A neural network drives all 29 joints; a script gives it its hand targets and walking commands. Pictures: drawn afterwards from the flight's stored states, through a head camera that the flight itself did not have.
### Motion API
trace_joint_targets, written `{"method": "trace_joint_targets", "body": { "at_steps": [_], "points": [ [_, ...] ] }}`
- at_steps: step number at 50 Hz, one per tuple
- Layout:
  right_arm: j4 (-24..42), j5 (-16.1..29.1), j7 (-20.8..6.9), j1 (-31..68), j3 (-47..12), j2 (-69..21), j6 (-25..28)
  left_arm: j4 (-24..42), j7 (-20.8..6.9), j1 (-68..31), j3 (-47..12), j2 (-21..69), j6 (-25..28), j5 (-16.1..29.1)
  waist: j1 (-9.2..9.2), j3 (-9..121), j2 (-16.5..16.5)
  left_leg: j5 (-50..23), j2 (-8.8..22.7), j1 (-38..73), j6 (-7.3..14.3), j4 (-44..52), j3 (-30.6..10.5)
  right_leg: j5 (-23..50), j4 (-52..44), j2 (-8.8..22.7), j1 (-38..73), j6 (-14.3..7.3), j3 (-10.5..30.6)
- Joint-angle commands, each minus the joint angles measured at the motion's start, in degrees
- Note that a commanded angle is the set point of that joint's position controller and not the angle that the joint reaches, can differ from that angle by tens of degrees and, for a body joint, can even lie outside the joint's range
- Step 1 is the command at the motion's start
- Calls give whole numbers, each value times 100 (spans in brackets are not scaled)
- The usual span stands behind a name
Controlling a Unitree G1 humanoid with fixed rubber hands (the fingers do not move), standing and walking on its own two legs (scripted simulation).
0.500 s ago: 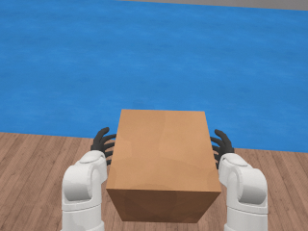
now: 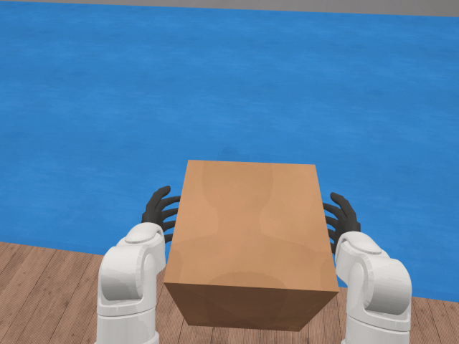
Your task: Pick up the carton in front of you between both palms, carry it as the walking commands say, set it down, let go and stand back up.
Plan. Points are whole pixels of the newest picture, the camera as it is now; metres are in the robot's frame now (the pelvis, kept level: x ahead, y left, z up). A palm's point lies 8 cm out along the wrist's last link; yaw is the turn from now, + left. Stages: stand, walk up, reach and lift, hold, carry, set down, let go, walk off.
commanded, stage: carry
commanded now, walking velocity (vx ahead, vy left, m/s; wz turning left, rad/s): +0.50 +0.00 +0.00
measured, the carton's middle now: (247, 250) +0.28 +0.00 +0.02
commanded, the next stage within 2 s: none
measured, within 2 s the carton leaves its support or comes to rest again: neither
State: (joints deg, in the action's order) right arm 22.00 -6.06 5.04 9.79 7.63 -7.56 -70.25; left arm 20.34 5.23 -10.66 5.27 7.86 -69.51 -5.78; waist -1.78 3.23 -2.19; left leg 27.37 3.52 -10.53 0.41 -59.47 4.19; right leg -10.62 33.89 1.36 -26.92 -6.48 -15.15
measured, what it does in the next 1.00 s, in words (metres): goes down: left foot, then right foot 0.06 m lower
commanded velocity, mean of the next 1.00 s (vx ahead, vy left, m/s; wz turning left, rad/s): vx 0.50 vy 0.00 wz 0.00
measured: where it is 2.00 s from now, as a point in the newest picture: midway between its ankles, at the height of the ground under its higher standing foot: (256, 164)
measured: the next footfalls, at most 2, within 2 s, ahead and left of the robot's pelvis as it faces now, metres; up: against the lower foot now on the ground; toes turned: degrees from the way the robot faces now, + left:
left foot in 0.40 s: +0.45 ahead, +0.09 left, +0.00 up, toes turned +6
right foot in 0.90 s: +0.79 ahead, -0.06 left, -0.06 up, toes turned -6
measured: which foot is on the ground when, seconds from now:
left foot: up 0.00-0.38, down 0.40-0.94, up 0.96-1.00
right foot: down 0.00-0.42, up 0.44-0.88, down 0.90-1.00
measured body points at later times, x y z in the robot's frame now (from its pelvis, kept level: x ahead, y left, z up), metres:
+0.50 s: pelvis +0.32 +0.03 +0.00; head +0.37 +0.04 +0.44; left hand +0.71 +0.16 +0.09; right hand +0.69 -0.14 +0.10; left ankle +0.41 +0.09 -0.72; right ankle +0.14 -0.08 -0.63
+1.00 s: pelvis +0.68 -0.01 -0.06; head +0.71 -0.03 +0.39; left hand +1.06 +0.13 +0.07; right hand +1.06 -0.17 +0.06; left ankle +0.48 +0.11 -0.64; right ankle +0.75 -0.06 -0.78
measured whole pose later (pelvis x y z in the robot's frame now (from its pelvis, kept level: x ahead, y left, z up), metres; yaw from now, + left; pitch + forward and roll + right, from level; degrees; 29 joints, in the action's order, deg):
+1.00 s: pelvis +0.68 -0.01 -0.06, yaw -1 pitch +4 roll +2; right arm -6.1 -1.7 7.3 39.8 11.3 1.2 -68.4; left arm -3.6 6.9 -38.9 13.3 2.0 -68.9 -5.1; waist -0.6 0.8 -0.5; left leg 32.4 -1.6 -17.1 2.5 -74.8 1.2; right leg -11.1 35.8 -1.8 -27.9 -7.7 -7.3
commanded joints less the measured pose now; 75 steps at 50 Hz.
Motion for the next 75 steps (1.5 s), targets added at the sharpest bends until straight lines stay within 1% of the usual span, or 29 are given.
{"method": "trace_joint_targets", "body": {
  "at_steps": [1, 2, 7, 17, 20, 21, 22, 23, 26, 33, 38, 40, 42, 45, 46, 47, 48, 49, 50, 51, 53, 60, 65, 68, 69, 70, 71, 72, 75],
  "points": [
    [447, 2334, -1413, 3112, -4285, -4760, -5, 417, -1440, -2795, -4078, 4959, -10, 2436, -85, 2030, 728, -420, 111, -3020, 312, -1989, -514, 1120, -1537, 1957, 3773, -651, 3284],
    [367, 2319, -1392, 3192, -4294, -4806, 41, 436, -1444, -3037, -4159, 5036, 21, 2485, -36, 1918, 389, -671, 256, -2913, 314, -1665, -536, 1183, -1602, 1864, 3348, -512, 2888],
    [-195, 2204, -1229, 3781, -4284, -4636, 240, 57, -1424, -3958, -4274, 4715, 156, 2642, 45, 1718, 633, -1245, 271, -2969, 174, -362, -178, 444, -1961, 1585, 2688, -508, 1893],
    [-1869, 2530, -1096, 5864, -3583, -4402, 193, -1735, -1123, -5567, -3287, 4357, 166, 2508, -98, 1044, 1084, -2570, -207, -2249, 411, 2671, 625, 2222, -1460, 1086, 2988, -160, 889],
    [-2416, 2626, -1153, 6210, -3278, -4692, 207, -2062, -1094, -6127, -3164, 4697, 140, 2560, 355, 1839, 691, -2164, -611, -147, 462, 3160, 888, 3089, 680, 725, 2815, 239, 331],
    [-2551, 2656, -1175, 6224, -3151, -4786, 209, -2116, -1088, -6300, -3108, 4791, 134, 2568, 525, 2402, 30, -1658, 427, 1048, 512, 3124, -519, 1428, 2001, 578, 1907, 373, 464],
    [-2597, 2618, -1190, 6430, -3030, -4759, 247, -2168, -1081, -6436, -3056, 5052, 115, 2609, 517, 2979, -1483, -1268, 1773, 2598, 1328, 3576, -3268, -843, 3503, -277, -134, 550, 891],
    [-2688, 2704, -1208, 6440, -3027, -5039, 251, -2137, -1060, -6676, -3060, 5115, 135, 2632, 567, 2898, -1614, -1927, 1754, 2898, 1537, 3866, -3617, -1965, 4289, -462, -1051, 461, 1432],
    [-1903, 3030, -1232, 7194, -3178, -5668, 297, -1815, -973, -7038, -3040, 5684, 197, 2724, 577, 2626, -162, -4164, 1419, 2343, 1245, 3390, -2096, -1285, 3899, 107, -1406, 318, 1741],
    [-841, 2999, -1175, 6867, -3594, -5678, 288, -984, -755, -6334, -3262, 5599, 275, 2282, 592, 2848, -424, -5190, 1057, 2648, 1256, 3306, -1047, -815, 1952, 51, -1573, 527, 1284],
    [-985, 2847, -1229, 6340, -3849, -5118, 299, -831, -815, -6101, -3563, 5039, 260, 2194, 857, 2445, -368, -5264, 524, 3071, 1009, 2845, -515, 1421, 510, -86, -1908, 489, 968],
    [-1283, 2797, -1243, 6172, -3873, -4946, 291, -989, -900, -6031, -3512, 4798, 195, 2151, 920, 2007, -190, -4353, 308, 2519, 881, 2876, -367, 2313, -836, -153, -1164, 452, 882],
    [-1621, 2792, -1261, 6172, -3886, -4883, 285, -1247, -995, -6035, -3362, 4600, 119, 2108, 789, 1758, -377, -4096, 383, 1840, 784, 2649, -247, 2831, -1126, -122, -241, 271, 878],
    [-2092, 2836, -1295, 6402, -3818, -4967, 238, -1808, -1113, -5868, -3038, 4365, 34, 2064, -92, 2142, 19, -4115, 141, 721, 444, 529, 233, 2408, -1062, -109, 2208, 201, 570],
    [-2204, 2834, -1289, 6527, -3698, -4930, 224, -1988, -1167, -5917, -2897, 4348, 2, 2068, -251, 2213, 516, -2272, -85, -592, 320, -644, 165, 2841, -376, 478, 3317, 351, 1255],
    [-2324, 2817, -1270, 6661, -3605, -5003, 141, -2289, -1178, -5945, -2796, 4280, -20, 2091, -53, 2469, 1921, 696, -527, -2117, 238, -1594, -129, 4534, 480, 1505, 4623, -19, 2800],
    [-2469, 2763, -1219, 6625, -3469, -5063, 87, -2472, -1200, -5939, -2689, 4303, -38, 2161, -151, 2981, 2134, 786, -647, -3000, 160, -2663, -422, 2749, -55, 2030, 5017, -781, 4179],
    [-2370, 2723, -1174, 6782, -3387, -5110, 81, -2522, -1254, -6029, -2721, 4636, -16, 2352, -316, 2808, 1710, 536, -583, -3497, 196, -2688, -506, 1154, -762, 1998, 4765, -938, 4685],
    [-2329, 2697, -1128, 6931, -3323, -5268, 116, -2379, -1316, -6330, -2743, 4980, 2, 2522, -193, 2363, 827, -16, -384, -3354, 223, -2211, -562, 1129, -1020, 1686, 4114, -575, 4170],
    [-2180, 2719, -1097, 7114, -3303, -5481, 158, -2057, -1346, -6819, -2916, 5275, 68, 2675, -136, 2393, 943, -141, -281, -3292, 192, -2017, -556, 1954, -953, 1822, 3831, -691, 4090],
    [-1985, 2714, -1017, 7136, -3315, -5766, 251, -1734, -1363, -7180, -3066, 5746, 139, 2980, -73, 2444, 643, -600, -112, -3059, 145, -1481, -577, 2293, -924, 1462, 3490, -420, 3348],
    [-1693, 2337, -833, 6147, -3575, -5833, 603, -1276, -1359, -6504, -3468, 5925, 418, 3015, -218, 2623, 774, -1239, -197, -3858, 134, -136, 13, 4145, -653, 997, 4185, -320, 2314],
    [-1289, 2276, -838, 6045, -3890, -5428, 722, -1067, -1359, -6170, -3765, 5549, 565, 2972, -328, 2176, 847, -2634, -678, -2878, 275, 2335, 651, 4789, -551, 520, 3979, -124, 1594],
    [-1165, 2375, -883, 5978, -3935, -5038, 638, -1080, -1285, -6009, -3769, 5200, 542, 2900, 240, 2516, 1101, -3329, -858, -472, 485, 3369, 783, 5586, 356, 672, 3271, 164, 1251],
    [-1201, 2415, -922, 5881, -3919, -4950, 596, -1153, -1268, -5972, -3750, 5084, 512, 2832, 536, 2792, 887, -3503, -591, 692, 507, 3642, 616, 4880, 1175, 614, 2729, 300, 1051],
    [-1254, 2467, -985, 5825, -3890, -4851, 539, -1206, -1254, -5973, -3723, 4982, 469, 2731, 584, 3074, 165, -4244, 469, 2064, 573, 3227, -628, 2250, 2107, 414, 1512, 373, 1121],
    [-1559, 2397, -1021, 5769, -3726, -4668, 500, -1413, -1233, -5839, -3654, 5052, 375, 2708, 456, 3746, -1210, -4758, 2135, 3815, 1843, 3019, -3233, -1983, 3922, -427, -519, 707, 1473],
    [-1883, 2500, -1067, 5454, -3766, -4826, 466, -1537, -1203, -5688, -3538, 4846, 335, 2619, 616, 3950, -1008, -3531, 1988, 3977, 2108, 3467, -3825, -2164, 4662, -538, -1140, 588, 1838],
    [-1610, 2855, -1247, 6090, -3930, -5457, 465, -1535, -1151, -5840, -3365, 5146, 354, 2486, 461, 2699, 84, -4049, 1436, 2606, 1425, 3843, -2371, -1261, 3757, 22, -1451, 487, 1700]
  ]
}}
